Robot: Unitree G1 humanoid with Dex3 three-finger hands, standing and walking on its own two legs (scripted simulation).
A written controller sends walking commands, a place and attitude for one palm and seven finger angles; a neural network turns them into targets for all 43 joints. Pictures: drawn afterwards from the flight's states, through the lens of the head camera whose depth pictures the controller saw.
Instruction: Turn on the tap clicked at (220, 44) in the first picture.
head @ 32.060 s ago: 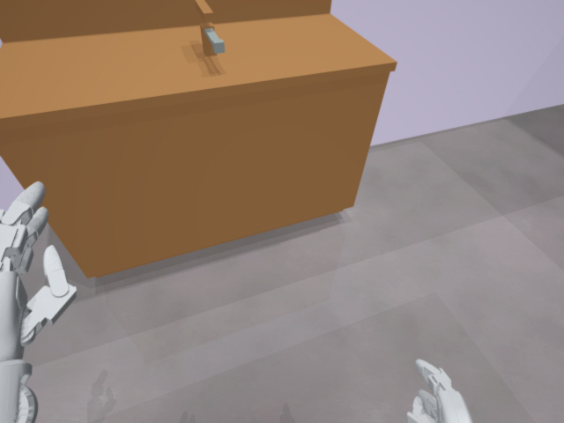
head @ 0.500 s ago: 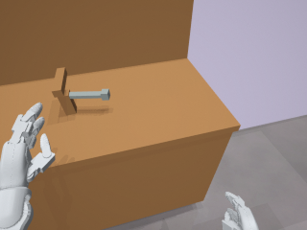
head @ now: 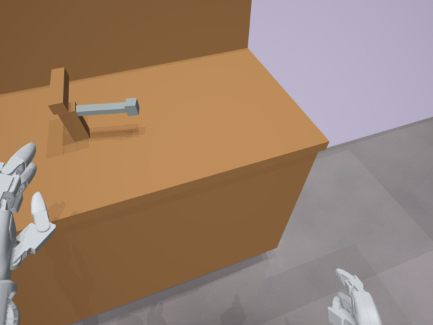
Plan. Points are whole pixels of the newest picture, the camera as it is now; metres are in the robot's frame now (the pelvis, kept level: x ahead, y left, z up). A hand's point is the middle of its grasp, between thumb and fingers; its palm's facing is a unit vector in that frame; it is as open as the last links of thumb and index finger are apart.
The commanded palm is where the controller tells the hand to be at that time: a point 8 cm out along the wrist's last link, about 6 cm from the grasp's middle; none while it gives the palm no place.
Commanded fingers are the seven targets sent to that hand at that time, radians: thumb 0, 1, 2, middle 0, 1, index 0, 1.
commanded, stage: step back with the hand held close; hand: left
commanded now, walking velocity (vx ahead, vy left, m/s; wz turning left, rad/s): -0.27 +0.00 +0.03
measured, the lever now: (132, 106) +0.54 +0.23 +0.09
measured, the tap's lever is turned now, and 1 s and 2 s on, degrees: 76 76 76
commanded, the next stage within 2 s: stop stepping back and stand still in 1.30 s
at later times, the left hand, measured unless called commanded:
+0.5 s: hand (14, 268) +0.16 +0.26 +0.15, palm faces +0.41 -0.81 -0.42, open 7.4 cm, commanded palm +0.10 +0.30 +0.18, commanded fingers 0.00 0.90 0.90 -0.20 -0.30 -0.20 -0.30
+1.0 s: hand (44, 307) +0.12 +0.19 +0.17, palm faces +0.24 -0.85 -0.46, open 7.4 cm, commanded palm +0.07 +0.24 +0.18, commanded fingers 0.00 0.90 0.90 -0.20 -0.30 -0.20 -0.30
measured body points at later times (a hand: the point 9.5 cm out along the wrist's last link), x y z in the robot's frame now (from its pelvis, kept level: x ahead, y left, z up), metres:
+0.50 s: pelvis -0.05 +0.01 -0.01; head -0.01 +0.03 +0.43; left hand +0.13 +0.30 +0.18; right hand +0.15 -0.22 -0.09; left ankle +0.02 +0.08 -0.74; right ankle +0.05 -0.11 -0.74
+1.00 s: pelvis -0.11 -0.03 +0.00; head -0.07 -0.01 +0.45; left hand +0.10 +0.24 +0.20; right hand +0.07 -0.26 -0.08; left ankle -0.08 +0.07 -0.73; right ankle -0.19 -0.13 -0.74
